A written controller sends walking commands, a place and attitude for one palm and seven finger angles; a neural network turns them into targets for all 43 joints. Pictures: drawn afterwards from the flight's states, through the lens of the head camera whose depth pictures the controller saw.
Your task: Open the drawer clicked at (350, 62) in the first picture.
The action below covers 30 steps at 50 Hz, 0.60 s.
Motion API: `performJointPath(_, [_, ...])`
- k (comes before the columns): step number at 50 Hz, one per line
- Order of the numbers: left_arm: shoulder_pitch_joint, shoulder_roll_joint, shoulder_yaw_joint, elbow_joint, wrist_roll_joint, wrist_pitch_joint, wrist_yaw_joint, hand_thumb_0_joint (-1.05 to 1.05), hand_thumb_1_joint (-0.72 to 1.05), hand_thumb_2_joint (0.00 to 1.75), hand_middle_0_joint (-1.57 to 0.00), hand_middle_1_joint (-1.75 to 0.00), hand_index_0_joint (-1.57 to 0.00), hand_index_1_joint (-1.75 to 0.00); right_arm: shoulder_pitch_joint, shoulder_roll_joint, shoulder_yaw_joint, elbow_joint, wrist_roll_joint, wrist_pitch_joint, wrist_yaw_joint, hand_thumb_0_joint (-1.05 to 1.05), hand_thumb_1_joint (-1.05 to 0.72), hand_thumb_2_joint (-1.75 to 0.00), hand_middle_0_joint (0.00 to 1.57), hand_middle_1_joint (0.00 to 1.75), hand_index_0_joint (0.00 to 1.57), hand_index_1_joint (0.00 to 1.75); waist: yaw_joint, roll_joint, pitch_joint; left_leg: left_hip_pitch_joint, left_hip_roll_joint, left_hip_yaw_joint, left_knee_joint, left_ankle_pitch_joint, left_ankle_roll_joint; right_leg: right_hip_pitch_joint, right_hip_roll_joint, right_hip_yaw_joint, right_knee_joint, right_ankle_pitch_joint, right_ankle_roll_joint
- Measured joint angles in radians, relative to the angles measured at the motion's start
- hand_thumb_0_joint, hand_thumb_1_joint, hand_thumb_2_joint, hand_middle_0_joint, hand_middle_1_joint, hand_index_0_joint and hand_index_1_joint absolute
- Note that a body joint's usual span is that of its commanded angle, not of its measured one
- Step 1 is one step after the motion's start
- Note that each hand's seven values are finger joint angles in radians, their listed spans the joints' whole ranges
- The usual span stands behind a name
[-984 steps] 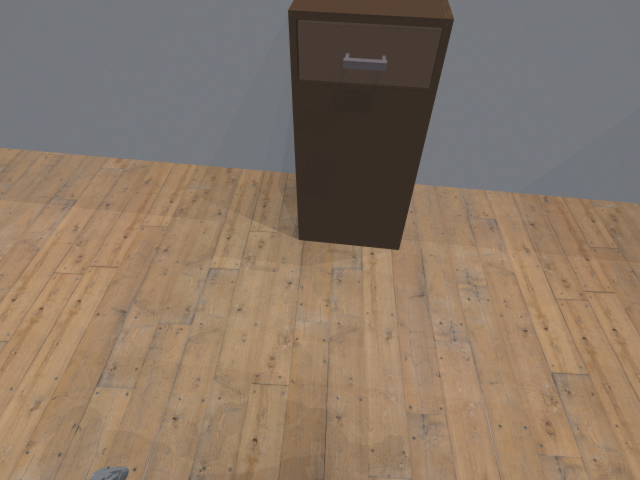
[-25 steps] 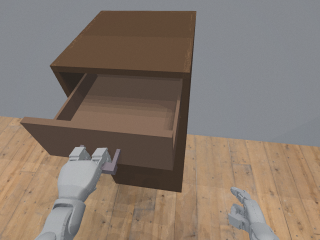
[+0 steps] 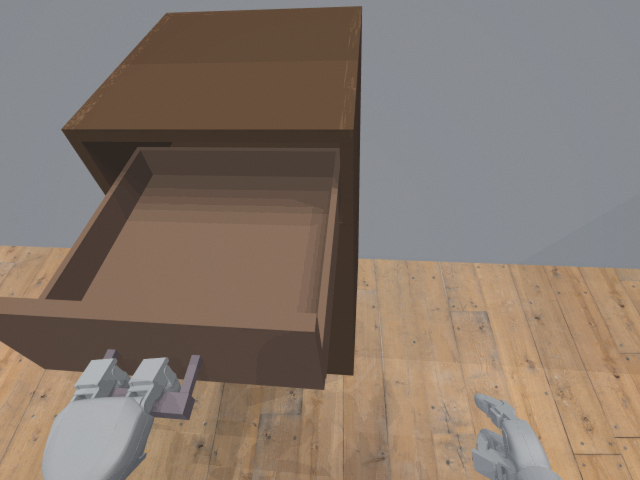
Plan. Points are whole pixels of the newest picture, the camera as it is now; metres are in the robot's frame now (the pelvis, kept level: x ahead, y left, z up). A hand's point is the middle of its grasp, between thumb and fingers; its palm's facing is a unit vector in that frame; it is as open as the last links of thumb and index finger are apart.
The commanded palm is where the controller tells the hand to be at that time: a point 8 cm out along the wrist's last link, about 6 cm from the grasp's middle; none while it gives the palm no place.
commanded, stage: pull the drawer open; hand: left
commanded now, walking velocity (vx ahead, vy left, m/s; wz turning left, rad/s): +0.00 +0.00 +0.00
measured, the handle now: (144, 382) +0.21 +0.23 +0.06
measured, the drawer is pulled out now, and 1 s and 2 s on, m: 0.29 0.30 0.30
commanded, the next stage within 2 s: open the thumb to release the handle in 0.20 s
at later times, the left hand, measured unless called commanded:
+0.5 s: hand (131, 447) +0.14 +0.22 +0.04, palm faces +0.06 -0.07 -1.00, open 6.3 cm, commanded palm +0.12 +0.23 +0.09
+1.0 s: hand (132, 449) +0.14 +0.22 +0.04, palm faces +0.05 -0.09 -0.99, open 13.6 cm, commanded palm +0.12 +0.23 +0.08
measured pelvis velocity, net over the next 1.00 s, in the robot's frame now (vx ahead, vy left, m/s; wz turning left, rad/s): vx -0.02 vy -0.01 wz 0.04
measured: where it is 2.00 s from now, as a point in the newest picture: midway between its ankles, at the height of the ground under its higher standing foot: outside the picture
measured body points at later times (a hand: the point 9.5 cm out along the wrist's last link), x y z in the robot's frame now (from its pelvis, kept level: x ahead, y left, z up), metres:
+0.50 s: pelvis -0.02 -0.01 +0.00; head +0.00 -0.04 +0.45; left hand +0.14 +0.22 +0.09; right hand +0.20 -0.21 -0.11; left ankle -0.06 +0.13 -0.71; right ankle +0.02 -0.11 -0.71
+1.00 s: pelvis -0.02 -0.01 +0.00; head +0.00 -0.04 +0.45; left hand +0.13 +0.22 +0.09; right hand +0.20 -0.21 -0.10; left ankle -0.06 +0.13 -0.71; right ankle +0.02 -0.11 -0.71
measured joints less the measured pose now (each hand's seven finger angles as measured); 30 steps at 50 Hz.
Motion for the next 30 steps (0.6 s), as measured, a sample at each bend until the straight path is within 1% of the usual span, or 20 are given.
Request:
performJointPath(3, [0.023, 0.006, -0.003, -0.016, 0.001, 0.006, 0.009, 0.02, 0.72, 0.78, -0.31, -1.34, -0.42, -1.35, 0.0, -0.003, 0.001, -0.017, -0.005, 0.003, 0.003, 0.01, -0.9, -0.9, 0.2, 0.3, 0.2, 0.3, 0.002, 0.0, -0.004, -0.017, -0.001, -0.001, 0.022, -0.007, 0.001, -0.016, -0.002, 0.0, 0.02, -0.006, 0.0])
performJointPath(7, [-0.004, 0.006, -0.005, -0.006, 0.004, 0.002, 0.015, 0.01, 0.72, 0.78, -0.3, -1.33, -0.42, -1.35, -0.003, -0.002, 0.001, -0.025, -0.01, 0.002, -0.003, 0.01, -0.9, -0.9, 0.2, 0.3, 0.2, 0.3, 0.009, -0.002, -0.003, -0.036, -0.005, -0.006, 0.049, -0.013, 0.001, -0.032, -0.006, -0.003, 0.045, -0.013, -0.001])
performJointPath(16, [-0.05, 0.007, -0.014, 0.016, 0.007, 0.015, -0.005, 0.01, 0.71, 0.81, -0.31, -1.33, -0.42, -1.35, -0.003, 0.013, 0.015, -0.019, -0.006, -0.002, -0.018, 0.01, -0.9, -0.9, 0.2, 0.3, 0.2, 0.3, 0.008, 0.002, 0.004, -0.031, -0.007, -0.018, 0.06, -0.012, 0.0, -0.021, -0.011, -0.013, 0.053, -0.014, -0.003])
performJointPath(21, [-0.118, 0.006, -0.023, 0.057, 0.012, -0.001, -0.008, 0.0, 0.68, 0.8, -0.35, -1.33, -0.41, -1.34, -0.003, 0.018, 0.012, 0.006, -0.008, -0.004, -0.042, 0.01, -0.9, -0.9, 0.2, 0.3, 0.2, 0.3, 0.022, 0.004, 0.022, -0.021, -0.013, -0.032, 0.051, 0.001, -0.001, -0.003, -0.018, -0.026, 0.042, -0.007, -0.005])
performJointPath(25, [-0.16, -0.004, -0.027, 0.083, 0.014, 0.001, -0.02, 0.0, 0.59, 0.77, -0.38, -1.32, -0.4, -1.32, -0.007, 0.024, 0.014, 0.025, -0.006, -0.004, -0.053, 0.01, -0.9, -0.9, 0.2, 0.3, 0.2, 0.3, 0.03, 0.004, 0.031, -0.006, -0.015, -0.039, 0.032, 0.015, -0.003, 0.015, -0.021, -0.033, 0.025, 0.004, -0.007])
performJointPath(30, [-0.188, -0.006, -0.028, 0.106, 0.015, 0.005, -0.042, 0.0, 0.36, 0.67, -0.39, -1.3, -0.38, -1.29, -0.014, 0.03, 0.019, 0.036, -0.002, -0.006, -0.061, 0.01, -0.9, -0.9, 0.2, 0.3, 0.2, 0.3, 0.033, 0.005, 0.039, 0.017, -0.014, -0.042, 0.003, 0.033, -0.006, 0.039, -0.019, -0.037, -0.002, 0.019, -0.01])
